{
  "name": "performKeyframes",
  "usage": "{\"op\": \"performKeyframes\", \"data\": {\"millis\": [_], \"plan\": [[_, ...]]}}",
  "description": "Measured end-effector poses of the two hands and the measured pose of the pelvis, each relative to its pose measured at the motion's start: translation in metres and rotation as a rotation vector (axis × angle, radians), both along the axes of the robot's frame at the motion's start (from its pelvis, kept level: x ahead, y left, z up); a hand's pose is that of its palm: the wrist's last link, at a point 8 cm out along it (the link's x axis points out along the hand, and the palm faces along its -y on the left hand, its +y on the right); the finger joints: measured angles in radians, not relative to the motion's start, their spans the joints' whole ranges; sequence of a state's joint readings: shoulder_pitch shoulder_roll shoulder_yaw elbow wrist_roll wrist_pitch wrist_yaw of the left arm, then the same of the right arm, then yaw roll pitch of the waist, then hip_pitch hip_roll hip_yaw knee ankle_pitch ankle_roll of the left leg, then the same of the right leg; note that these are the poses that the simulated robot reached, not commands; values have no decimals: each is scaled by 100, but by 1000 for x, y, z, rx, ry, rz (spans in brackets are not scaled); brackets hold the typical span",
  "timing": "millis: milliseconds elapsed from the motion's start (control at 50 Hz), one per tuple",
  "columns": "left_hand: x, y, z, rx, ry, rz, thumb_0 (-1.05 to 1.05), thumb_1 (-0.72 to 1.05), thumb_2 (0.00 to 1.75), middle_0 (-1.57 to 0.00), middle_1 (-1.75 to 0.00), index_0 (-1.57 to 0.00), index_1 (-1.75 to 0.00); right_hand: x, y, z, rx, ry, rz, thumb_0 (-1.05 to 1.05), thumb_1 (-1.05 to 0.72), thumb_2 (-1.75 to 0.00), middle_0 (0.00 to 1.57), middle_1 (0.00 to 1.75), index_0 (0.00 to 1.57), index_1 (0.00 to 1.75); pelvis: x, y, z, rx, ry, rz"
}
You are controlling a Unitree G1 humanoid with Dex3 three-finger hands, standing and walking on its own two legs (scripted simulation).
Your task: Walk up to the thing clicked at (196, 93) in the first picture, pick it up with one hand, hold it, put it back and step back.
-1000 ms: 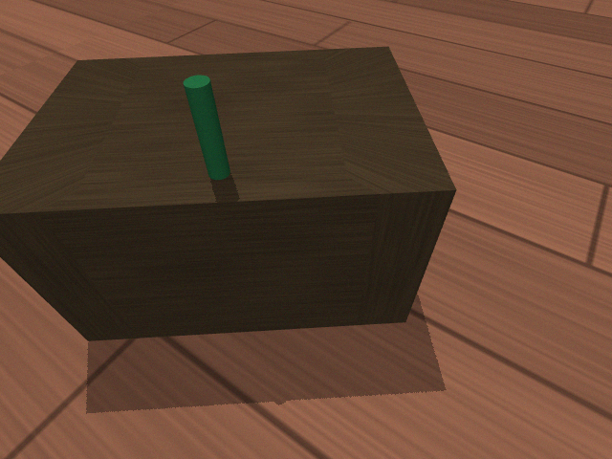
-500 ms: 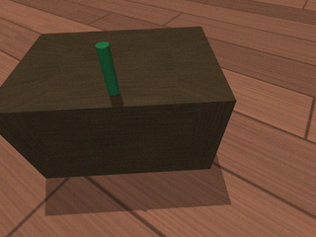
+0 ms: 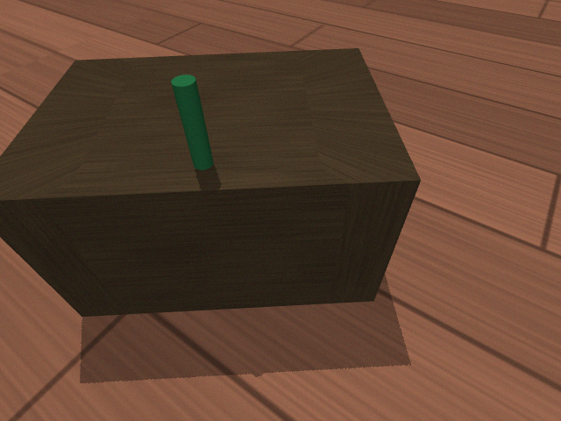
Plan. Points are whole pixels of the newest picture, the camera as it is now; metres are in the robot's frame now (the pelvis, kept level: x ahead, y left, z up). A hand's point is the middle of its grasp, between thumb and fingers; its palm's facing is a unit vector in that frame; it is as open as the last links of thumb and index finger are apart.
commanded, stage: stand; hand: left
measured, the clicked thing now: (194, 126) +0.78 +0.23 -0.01
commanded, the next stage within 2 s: walk up in 0.12 s
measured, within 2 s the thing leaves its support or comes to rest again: neither
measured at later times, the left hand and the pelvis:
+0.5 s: hand out of the picture +0.07 +0.26 -0.15, palm faces +0.03 -0.92 -0.39, open 7.4 cm; pelvis +0.07 -0.02 -0.01, yaw +1 degrees
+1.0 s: hand (135, 360) +0.27 +0.28 -0.15, palm faces -0.03 -0.92 -0.38, open 7.4 cm; pelvis +0.23 +0.01 -0.02, yaw +1 degrees
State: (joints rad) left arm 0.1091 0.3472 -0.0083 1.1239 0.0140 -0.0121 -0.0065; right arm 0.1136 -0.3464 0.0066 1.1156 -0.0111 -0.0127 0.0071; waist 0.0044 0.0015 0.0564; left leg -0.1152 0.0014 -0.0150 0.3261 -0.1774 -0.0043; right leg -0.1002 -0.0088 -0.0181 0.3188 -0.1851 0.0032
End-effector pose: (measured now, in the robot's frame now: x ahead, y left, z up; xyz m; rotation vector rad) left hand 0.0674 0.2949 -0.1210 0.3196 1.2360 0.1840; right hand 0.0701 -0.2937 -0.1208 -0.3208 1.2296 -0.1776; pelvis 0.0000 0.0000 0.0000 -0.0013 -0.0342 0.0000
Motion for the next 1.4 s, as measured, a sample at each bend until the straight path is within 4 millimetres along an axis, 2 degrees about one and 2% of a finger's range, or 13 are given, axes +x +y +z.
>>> {"op": "performKeyframes", "data": {"millis": [180,360,440,560,640,720,840,920,1000,1100,1160,1280,1400], "plan": [[-2,4,2,-8,-21,9,0,90,90,-21,-30,-20,-30,-1,-2,1,13,-16,1,0,-90,-90,20,30,20,29,3,0,-1,1,-2,6],[1,9,1,49,-22,40,0,91,90,-21,-30,-20,-30,5,-32,-12,7,25,-18,0,-90,-90,20,30,20,30,34,-17,-15,-8,-3,20],[-4,4,9,56,-5,68,0,91,90,-21,-30,-20,-30,35,-37,-7,-5,40,15,0,-90,-90,20,30,20,29,57,-20,-10,2,2,14],[-2,8,10,59,88,90,0,90,90,-21,-30,-20,-30,110,-27,-3,3,-37,81,0,-91,-90,20,30,20,29,87,-11,-10,-8,-10,26],[22,22,-6,50,90,101,0,90,90,-21,-30,-20,-30,165,-9,-6,8,-85,128,0,-91,-90,20,30,20,29,118,-2,-23,-22,-18,49],[66,35,-29,38,55,102,1,90,90,-21,-30,-20,-30,209,8,-9,-11,-164,145,0,-90,-90,20,30,20,29,150,11,-39,13,-38,51],[143,31,-15,0,-48,17,0,91,90,-21,-30,-20,-30,228,18,8,8,-218,83,0,-90,-90,20,30,20,30,187,17,-24,7,-53,32],[179,31,0,7,-90,-14,0,91,90,-21,-30,-20,-30,233,11,14,6,-201,81,0,-90,-90,20,30,20,30,210,13,-17,15,-46,30],[199,31,11,48,-78,-25,0,91,90,-21,-30,-20,-30,241,-7,7,7,-166,70,0,-90,-90,21,30,20,30,233,5,-17,18,-34,25],[209,26,13,138,-47,11,0,90,90,-21,-30,-20,-30,263,-30,-20,11,-113,45,0,-90,-90,20,30,20,30,265,-12,-31,0,-26,34],[216,17,17,145,-42,35,0,90,90,-21,-30,-20,-30,280,-28,-28,25,-64,61,0,-90,-90,20,30,20,29,279,-16,-28,6,-14,38],[239,6,23,114,-34,41,0,90,90,-21,-30,-20,-30,313,-17,-24,43,-37,93,0,-91,-90,20,30,20,29,301,-12,-18,17,10,44],[274,19,2,76,-59,42,0,90,90,-21,-30,-20,-30,341,-3,-21,3,-48,110,0,-90,-90,20,30,20,29,318,1,-26,13,14,62]]}}
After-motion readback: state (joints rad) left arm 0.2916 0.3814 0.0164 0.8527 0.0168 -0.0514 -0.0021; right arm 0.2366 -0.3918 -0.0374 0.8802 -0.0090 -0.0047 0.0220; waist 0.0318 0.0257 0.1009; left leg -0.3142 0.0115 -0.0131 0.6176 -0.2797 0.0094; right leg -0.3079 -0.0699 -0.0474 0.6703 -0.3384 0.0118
